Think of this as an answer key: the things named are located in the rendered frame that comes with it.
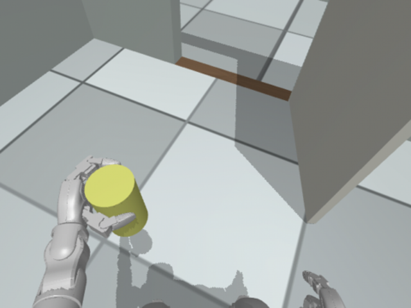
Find can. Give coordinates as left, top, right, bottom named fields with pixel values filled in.
left=84, top=164, right=148, bottom=237

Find right robot hand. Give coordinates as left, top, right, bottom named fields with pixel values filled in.
left=299, top=271, right=345, bottom=308

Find left robot hand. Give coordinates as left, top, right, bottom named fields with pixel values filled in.
left=57, top=155, right=136, bottom=238

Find left robot arm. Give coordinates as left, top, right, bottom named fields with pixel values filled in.
left=32, top=222, right=90, bottom=308

